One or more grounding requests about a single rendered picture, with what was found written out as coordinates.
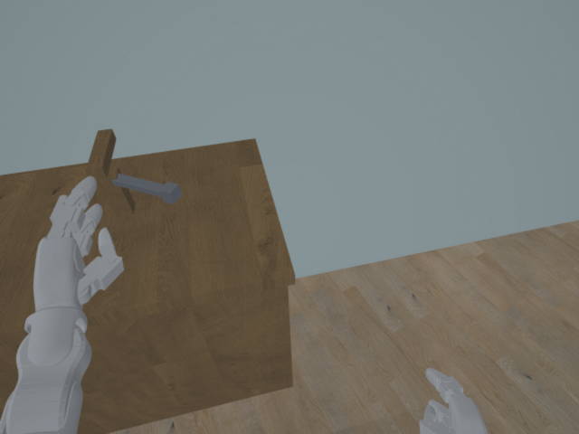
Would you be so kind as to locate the tap lever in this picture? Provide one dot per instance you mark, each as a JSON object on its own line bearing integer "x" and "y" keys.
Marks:
{"x": 170, "y": 192}

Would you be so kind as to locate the robot left hand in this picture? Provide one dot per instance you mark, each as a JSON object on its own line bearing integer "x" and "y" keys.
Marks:
{"x": 59, "y": 261}

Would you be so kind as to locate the counter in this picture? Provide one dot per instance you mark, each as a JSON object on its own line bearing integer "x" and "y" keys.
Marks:
{"x": 199, "y": 316}

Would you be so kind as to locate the robot right hand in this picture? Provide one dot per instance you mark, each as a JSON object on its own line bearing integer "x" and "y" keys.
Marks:
{"x": 462, "y": 416}

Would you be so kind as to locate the robot left forearm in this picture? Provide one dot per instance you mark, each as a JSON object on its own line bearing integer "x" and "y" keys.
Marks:
{"x": 51, "y": 361}

